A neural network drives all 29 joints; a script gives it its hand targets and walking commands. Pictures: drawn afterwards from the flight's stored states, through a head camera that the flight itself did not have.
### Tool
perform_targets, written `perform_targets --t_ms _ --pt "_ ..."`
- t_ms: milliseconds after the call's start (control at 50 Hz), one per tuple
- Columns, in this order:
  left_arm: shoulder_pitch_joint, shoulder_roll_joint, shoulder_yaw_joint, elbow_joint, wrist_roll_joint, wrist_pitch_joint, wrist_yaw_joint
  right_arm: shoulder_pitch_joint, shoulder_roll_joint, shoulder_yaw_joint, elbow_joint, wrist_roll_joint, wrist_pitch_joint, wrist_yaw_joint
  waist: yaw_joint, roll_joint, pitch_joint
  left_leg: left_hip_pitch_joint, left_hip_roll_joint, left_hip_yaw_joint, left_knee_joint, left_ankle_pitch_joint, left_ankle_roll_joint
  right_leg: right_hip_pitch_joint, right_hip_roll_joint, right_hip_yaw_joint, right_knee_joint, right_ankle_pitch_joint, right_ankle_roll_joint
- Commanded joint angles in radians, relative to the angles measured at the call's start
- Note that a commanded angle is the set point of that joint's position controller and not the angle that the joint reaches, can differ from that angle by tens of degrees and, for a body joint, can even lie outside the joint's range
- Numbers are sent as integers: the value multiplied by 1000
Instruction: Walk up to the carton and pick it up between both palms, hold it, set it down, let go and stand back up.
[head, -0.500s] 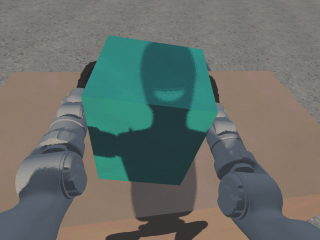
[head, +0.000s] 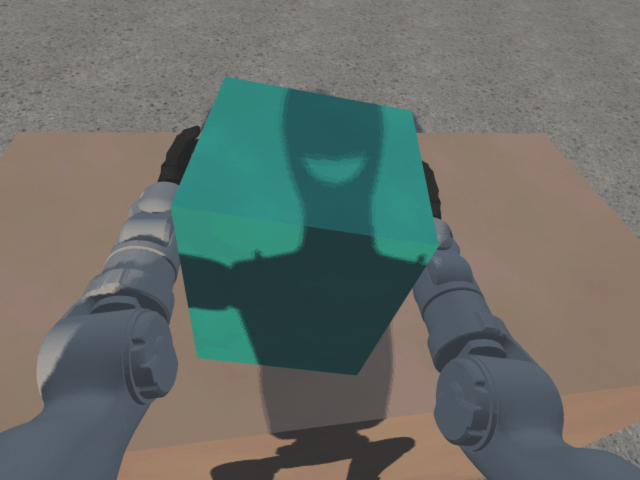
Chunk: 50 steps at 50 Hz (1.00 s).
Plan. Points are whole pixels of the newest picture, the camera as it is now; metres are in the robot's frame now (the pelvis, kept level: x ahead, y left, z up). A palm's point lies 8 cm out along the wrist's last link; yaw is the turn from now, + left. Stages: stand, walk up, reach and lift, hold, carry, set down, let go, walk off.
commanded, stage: set down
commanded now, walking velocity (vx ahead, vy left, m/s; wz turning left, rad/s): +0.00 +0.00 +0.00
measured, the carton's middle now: (298, 241) +0.40 -0.01 +0.10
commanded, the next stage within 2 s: none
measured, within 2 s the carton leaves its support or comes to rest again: neither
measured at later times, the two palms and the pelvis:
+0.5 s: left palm (174, 188) +0.46 +0.14 +0.13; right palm (420, 220) +0.40 -0.17 +0.12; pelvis +0.00 +0.00 +0.00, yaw +0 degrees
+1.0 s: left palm (169, 194) +0.47 +0.14 +0.12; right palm (413, 222) +0.40 -0.16 +0.12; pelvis +0.01 +0.00 +0.00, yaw +0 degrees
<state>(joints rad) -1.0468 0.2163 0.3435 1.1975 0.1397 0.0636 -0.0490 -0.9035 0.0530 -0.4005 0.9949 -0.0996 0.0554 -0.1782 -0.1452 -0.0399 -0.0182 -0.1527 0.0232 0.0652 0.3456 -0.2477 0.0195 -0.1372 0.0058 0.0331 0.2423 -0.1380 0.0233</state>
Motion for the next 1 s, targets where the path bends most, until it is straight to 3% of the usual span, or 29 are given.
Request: perform_targets --t_ms 0,140,220,580,820,980 --pt "-659 -598 -182 -97 15 -69 -178 -594 572 100 -205 -140 -83 127 -120 142 -604 134 -38 -21 41 509 -111 198 24 -94 115 607 26" --pt "-607 -569 -125 -62 58 -68 -189 -563 566 75 -214 -172 -82 137 -97 126 -547 105 -39 -10 19 460 -100 218 21 -91 113 600 32" --pt "-591 -563 -93 -47 74 -68 -198 -537 559 44 -204 -202 -76 141 -102 108 -500 90 -37 -7 1 419 -93 229 18 -90 106 580 37" --pt "-515 -574 -41 -56 142 -68 -203 -449 553 9 -185 -249 -98 158 -88 133 -448 138 -25 -6 13 477 -97 175 24 -112 90 527 37" --pt "-468 -605 -39 -81 173 -80 -193 -381 557 -11 -126 -278 -133 167 -81 153 -398 241 -5 -16 45 618 -110 68 41 -145 67 438 30" --pt "-434 -396 -16 -138 171 -92 -128 -289 301 -109 -63 -289 -158 122 -90 183 -369 280 -2 -10 61 648 -118 9 45 -137 53 367 22"
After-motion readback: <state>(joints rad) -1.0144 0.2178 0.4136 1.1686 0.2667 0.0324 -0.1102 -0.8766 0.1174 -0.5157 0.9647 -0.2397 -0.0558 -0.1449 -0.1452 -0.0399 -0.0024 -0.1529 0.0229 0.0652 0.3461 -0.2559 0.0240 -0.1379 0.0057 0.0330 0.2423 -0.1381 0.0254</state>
